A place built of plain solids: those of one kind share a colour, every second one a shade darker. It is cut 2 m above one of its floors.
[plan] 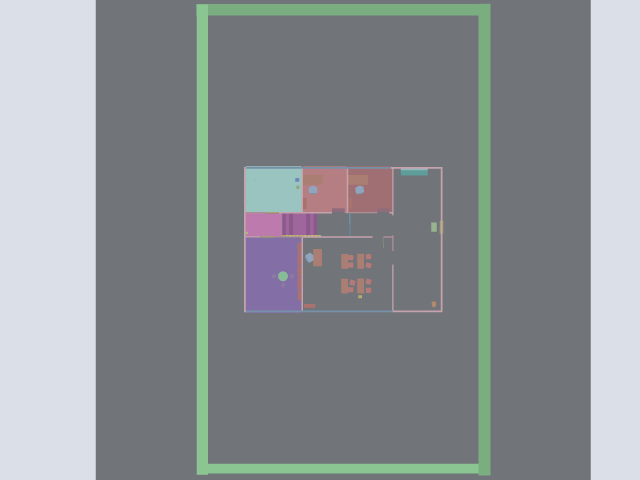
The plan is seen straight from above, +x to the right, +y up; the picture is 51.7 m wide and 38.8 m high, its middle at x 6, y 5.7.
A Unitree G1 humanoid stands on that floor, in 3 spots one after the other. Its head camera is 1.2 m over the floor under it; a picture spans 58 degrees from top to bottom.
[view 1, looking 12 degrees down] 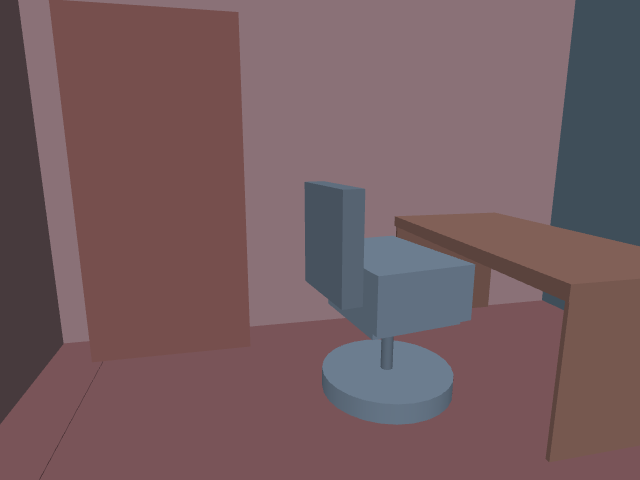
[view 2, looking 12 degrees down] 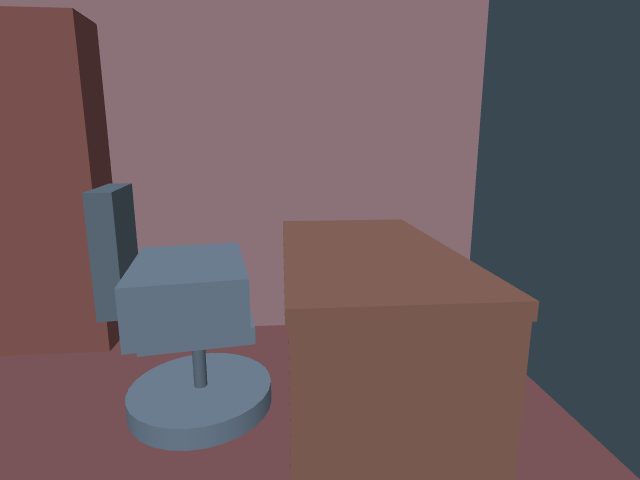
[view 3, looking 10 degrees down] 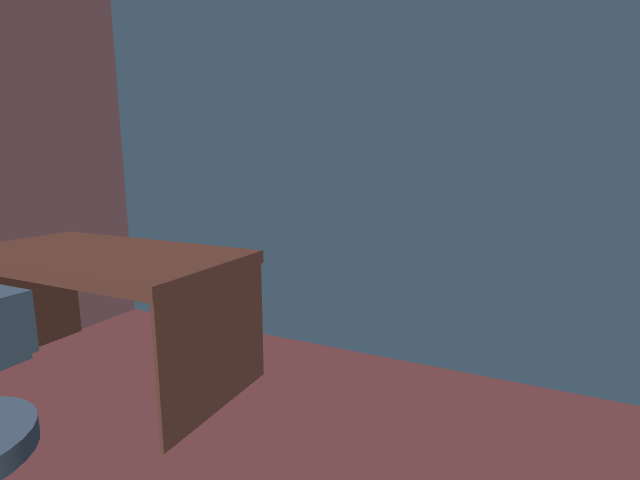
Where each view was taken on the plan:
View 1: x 11.11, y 8.97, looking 167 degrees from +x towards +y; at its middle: task_chair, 1.96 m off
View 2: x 11.11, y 10.16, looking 175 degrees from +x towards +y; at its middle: desk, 2.26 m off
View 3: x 7.49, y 8.97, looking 115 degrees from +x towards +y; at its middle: glazing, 2.79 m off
